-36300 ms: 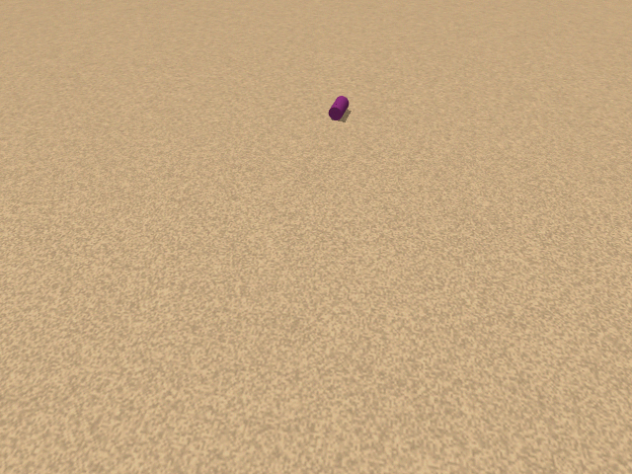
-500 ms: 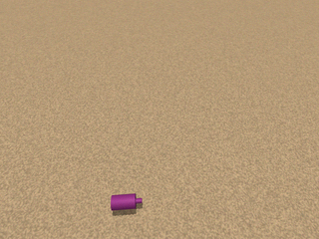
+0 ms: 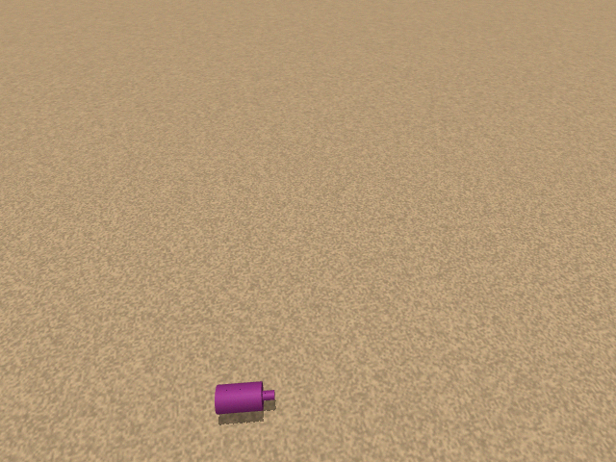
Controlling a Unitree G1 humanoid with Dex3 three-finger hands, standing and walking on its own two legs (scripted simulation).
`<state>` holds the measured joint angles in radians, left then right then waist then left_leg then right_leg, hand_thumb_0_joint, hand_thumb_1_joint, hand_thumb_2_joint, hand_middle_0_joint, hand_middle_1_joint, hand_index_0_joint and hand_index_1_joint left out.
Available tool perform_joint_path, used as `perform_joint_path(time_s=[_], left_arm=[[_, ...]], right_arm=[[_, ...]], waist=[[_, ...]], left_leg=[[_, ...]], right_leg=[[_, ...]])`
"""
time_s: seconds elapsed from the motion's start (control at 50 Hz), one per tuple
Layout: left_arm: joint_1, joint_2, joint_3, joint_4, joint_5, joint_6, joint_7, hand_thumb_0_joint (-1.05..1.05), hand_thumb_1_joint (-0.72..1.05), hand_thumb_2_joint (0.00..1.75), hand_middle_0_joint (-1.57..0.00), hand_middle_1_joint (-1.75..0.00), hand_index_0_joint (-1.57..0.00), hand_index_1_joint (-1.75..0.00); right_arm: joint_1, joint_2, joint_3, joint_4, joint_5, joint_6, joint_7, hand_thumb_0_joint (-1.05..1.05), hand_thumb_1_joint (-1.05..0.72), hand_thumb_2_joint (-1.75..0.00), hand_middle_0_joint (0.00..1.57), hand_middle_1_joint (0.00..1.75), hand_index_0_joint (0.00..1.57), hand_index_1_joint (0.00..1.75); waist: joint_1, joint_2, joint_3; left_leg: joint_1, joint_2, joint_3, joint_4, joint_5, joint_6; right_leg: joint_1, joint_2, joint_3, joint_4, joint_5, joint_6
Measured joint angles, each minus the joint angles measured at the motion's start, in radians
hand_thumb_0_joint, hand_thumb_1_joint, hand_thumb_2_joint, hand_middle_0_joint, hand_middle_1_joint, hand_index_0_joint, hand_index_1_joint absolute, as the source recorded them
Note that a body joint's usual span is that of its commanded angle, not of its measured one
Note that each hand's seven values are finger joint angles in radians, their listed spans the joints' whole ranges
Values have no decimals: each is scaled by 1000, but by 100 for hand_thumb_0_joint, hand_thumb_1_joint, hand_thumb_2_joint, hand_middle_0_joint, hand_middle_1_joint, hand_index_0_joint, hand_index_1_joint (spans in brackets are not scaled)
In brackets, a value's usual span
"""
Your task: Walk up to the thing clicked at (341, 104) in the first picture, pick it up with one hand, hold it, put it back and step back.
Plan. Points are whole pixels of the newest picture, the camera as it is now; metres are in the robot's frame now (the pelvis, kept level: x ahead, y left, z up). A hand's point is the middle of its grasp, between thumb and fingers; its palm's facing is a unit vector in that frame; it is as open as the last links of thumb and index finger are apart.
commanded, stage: stand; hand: left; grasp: from above
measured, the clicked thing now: (246, 397) +0.45 +0.21 -0.74
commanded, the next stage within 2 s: step back in 1.48 s
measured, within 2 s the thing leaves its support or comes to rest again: neither
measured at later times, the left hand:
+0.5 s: hand out of the picture +0.07 +0.24 -0.16, palm faces +0.01 -0.94 -0.34, open 7.4 cm
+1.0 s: hand out of the picture +0.09 +0.24 -0.16, palm faces +0.01 -0.94 -0.34, open 7.4 cm
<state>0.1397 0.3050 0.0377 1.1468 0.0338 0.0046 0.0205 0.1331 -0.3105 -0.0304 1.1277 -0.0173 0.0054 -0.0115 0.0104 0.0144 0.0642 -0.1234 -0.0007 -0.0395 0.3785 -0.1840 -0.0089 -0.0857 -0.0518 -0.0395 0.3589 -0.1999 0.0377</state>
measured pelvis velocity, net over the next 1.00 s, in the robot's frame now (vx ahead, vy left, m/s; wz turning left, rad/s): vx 0.02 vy -0.01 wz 0.00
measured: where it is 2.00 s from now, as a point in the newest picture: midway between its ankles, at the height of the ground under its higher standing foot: outside the picture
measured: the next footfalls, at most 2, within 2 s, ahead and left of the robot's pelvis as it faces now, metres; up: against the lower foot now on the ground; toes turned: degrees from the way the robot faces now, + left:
none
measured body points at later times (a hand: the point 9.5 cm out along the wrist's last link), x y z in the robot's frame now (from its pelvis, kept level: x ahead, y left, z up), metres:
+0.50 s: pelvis +0.01 -0.01 +0.00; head +0.02 -0.01 +0.45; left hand +0.07 +0.28 -0.14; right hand +0.08 -0.30 -0.14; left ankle +0.02 +0.13 -0.75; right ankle +0.00 -0.14 -0.75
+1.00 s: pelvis +0.02 -0.01 +0.00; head +0.03 -0.02 +0.45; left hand +0.09 +0.29 -0.13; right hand +0.09 -0.31 -0.14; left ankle +0.02 +0.13 -0.75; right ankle +0.00 -0.14 -0.75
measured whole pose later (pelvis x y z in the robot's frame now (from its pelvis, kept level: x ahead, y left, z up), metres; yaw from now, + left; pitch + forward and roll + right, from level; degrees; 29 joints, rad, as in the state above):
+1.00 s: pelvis +0.02 -0.01 +0.00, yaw +0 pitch -3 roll +0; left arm 0.10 0.32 0.03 1.14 0.02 0.00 0.00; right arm 0.10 -0.34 -0.01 1.14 -0.01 0.00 -0.01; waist 0.00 0.01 0.06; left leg -0.11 0.02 -0.05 0.34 -0.19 -0.03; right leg -0.07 -0.03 -0.05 0.32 -0.20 0.02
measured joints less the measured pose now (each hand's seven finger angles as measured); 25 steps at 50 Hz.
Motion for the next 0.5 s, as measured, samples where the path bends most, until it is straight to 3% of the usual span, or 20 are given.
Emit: perform_joint_path(time_s=[0.5], left_arm=[[-27,4,-2,12,-10,-4,-11,1,91,90,-20,-30,-20,-30]], right_arm=[[-12,-12,19,14,4,-5,4,0,-91,-89,20,30,21,30]], waist=[[-5,4,7]], left_leg=[[2,15,-6,-20,-1,-14]], right_leg=[[3,15,-7,-20,-2,-13]])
